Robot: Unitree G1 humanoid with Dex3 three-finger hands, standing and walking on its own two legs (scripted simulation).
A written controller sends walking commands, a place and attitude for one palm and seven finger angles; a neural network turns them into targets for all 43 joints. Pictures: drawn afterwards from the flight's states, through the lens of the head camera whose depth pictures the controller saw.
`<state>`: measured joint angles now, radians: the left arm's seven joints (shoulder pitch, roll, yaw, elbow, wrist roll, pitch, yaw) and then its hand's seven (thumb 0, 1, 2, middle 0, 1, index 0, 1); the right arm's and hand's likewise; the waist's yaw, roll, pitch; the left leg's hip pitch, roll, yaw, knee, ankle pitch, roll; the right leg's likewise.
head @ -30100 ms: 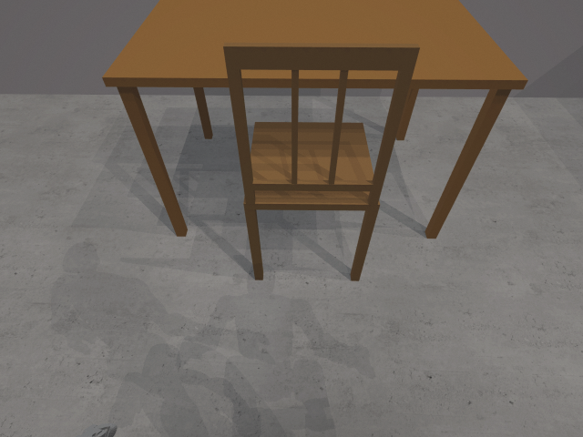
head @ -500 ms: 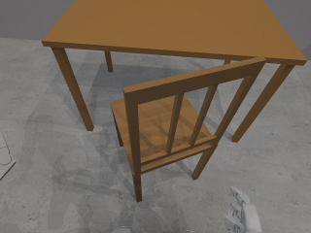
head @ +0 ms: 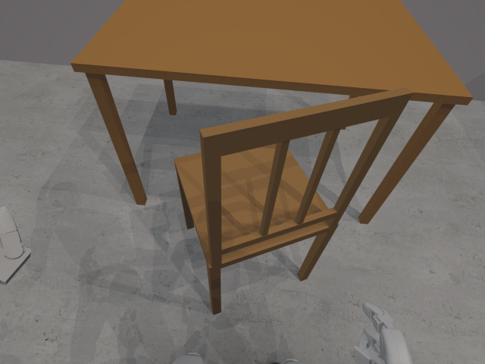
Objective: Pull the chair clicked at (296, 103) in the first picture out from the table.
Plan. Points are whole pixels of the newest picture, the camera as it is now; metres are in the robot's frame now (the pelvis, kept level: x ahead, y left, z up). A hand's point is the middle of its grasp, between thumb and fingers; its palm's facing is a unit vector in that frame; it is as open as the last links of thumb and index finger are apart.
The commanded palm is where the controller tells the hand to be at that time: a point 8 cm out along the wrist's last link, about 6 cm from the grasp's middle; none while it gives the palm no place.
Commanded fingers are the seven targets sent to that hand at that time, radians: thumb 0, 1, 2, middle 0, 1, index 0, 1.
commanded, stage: step back with the hand held close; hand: left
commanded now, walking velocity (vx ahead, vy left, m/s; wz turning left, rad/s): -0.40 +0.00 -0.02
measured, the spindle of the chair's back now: (271, 194) +0.47 -0.04 -0.05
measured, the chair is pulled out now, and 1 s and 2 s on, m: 0.20 0.20 0.20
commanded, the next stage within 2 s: stop stepping back and stand still in 0.80 s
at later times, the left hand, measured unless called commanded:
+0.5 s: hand (13, 268) +0.18 +0.25 +0.18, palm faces +0.42 -0.77 -0.47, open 7.4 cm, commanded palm +0.12 +0.29 +0.20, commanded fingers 0.00 0.90 0.90 -0.20 -0.30 -0.20 -0.30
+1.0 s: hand (6, 341) +0.12 +0.23 +0.17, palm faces +0.34 -0.82 -0.46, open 7.4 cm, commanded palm +0.06 +0.29 +0.20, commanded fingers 0.00 0.90 0.90 -0.20 -0.30 -0.20 -0.30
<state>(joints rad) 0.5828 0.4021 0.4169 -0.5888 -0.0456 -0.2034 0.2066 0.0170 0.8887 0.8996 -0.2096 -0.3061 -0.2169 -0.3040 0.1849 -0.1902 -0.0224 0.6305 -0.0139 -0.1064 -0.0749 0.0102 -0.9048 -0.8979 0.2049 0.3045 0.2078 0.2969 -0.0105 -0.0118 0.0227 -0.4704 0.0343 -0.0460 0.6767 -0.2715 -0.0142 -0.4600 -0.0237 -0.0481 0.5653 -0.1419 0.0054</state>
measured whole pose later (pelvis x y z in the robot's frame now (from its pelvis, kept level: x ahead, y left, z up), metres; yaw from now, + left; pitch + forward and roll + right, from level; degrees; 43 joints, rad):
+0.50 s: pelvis -0.02 -0.01 +0.00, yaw +0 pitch +1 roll -3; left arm 0.59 0.43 0.45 -0.59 -0.05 -0.19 0.17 0.02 0.89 0.90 -0.21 -0.31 -0.22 -0.30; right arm 0.21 -0.17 -0.02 0.60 -0.01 -0.13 -0.05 0.01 -0.91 -0.90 0.20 0.30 0.21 0.30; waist -0.01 0.02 0.02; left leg -0.49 0.08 -0.04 0.67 -0.20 -0.04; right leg -0.37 0.05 0.00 0.60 -0.24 0.00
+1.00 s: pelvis -0.09 -0.01 +0.01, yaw -1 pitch +1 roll +0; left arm 0.59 0.41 0.36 -0.57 -0.06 -0.14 0.16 0.02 0.89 0.90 -0.21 -0.31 -0.22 -0.30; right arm 0.16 -0.18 -0.02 0.60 0.01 -0.06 -0.05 0.01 -0.90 -0.90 0.21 0.30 0.21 0.30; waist 0.00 -0.02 0.01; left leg -0.45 0.02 0.00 0.83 -0.39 -0.02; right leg -0.38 0.01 0.00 0.54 -0.17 -0.02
